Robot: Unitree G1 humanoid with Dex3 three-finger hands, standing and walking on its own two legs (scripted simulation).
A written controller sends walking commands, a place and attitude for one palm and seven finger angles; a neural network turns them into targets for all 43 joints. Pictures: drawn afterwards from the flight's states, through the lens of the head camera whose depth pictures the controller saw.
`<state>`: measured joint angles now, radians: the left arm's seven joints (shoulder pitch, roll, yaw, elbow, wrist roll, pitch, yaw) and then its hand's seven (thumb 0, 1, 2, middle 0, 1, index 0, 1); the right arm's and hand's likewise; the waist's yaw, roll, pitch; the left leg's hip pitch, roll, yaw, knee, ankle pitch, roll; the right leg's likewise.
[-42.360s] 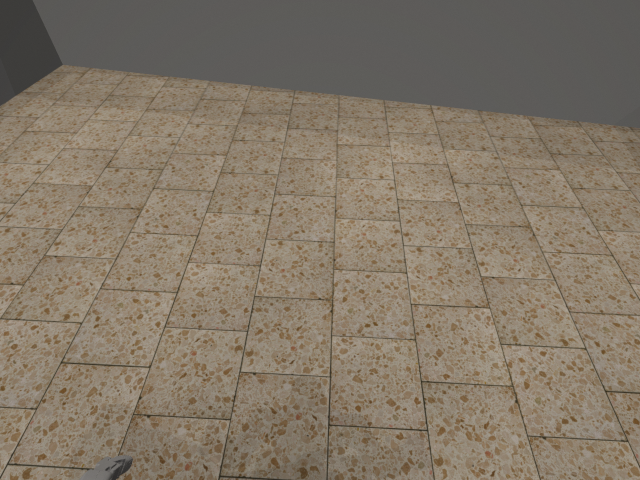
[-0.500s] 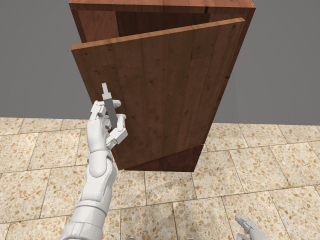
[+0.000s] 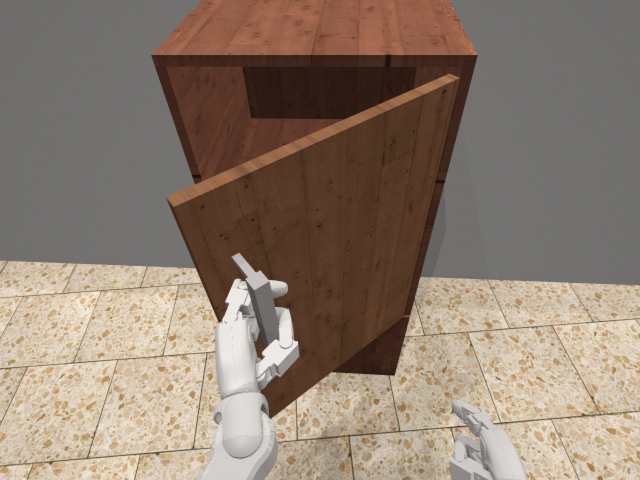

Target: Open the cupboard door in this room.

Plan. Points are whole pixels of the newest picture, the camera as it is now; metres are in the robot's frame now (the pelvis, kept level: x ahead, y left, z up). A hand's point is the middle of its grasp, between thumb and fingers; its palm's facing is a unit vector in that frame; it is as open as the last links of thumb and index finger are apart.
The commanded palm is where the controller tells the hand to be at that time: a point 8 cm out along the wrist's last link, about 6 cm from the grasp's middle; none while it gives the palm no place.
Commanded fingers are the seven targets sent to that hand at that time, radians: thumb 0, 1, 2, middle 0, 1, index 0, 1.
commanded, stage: open thumb and fingers to let go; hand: left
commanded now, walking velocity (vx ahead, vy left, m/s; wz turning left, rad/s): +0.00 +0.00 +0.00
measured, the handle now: (257, 306) +0.31 +0.09 +0.08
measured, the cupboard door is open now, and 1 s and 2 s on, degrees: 42 36 41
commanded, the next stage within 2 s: slide the hand sideways off the handle in 0.90 s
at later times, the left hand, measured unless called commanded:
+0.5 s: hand (270, 342) +0.27 +0.07 +0.07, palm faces +0.32 -0.95 -0.01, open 10.7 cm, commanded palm +0.23 +0.10 +0.07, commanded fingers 0.00 -0.50 0.30 -0.30 -1.20 -0.30 -1.20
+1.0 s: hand (273, 333) +0.28 +0.06 +0.07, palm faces +0.24 -0.97 -0.01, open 15.8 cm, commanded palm +0.23 +0.09 +0.07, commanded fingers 0.00 -0.50 0.30 -0.15 -0.30 -0.15 -0.30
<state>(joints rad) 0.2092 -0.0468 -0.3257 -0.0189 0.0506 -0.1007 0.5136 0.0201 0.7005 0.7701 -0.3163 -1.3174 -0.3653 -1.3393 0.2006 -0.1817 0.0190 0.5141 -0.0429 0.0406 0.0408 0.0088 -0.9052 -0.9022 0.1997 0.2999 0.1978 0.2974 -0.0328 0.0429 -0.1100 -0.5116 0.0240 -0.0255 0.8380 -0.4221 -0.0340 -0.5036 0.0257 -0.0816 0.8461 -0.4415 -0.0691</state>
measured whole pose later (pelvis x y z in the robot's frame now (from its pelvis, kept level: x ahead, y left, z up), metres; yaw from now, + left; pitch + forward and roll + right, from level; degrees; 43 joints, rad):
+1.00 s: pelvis -0.01 +0.02 -0.01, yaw +0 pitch +6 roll +0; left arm 0.06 -0.07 -0.33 0.08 0.06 -0.11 0.57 -0.01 -0.50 0.30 -0.20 -0.49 -0.21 -0.50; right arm 0.19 -0.17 0.03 0.53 -0.04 0.02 0.04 0.01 -0.90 -0.90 0.20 0.30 0.20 0.30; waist -0.01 0.04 -0.10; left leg -0.59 0.00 -0.02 0.92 -0.43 0.00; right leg -0.57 0.00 -0.08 0.90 -0.44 -0.04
